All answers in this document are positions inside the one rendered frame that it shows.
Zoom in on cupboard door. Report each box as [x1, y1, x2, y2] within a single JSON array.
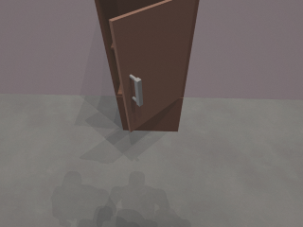
[[109, 0, 195, 132]]

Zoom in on handle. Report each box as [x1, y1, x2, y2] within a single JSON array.
[[129, 74, 143, 107]]

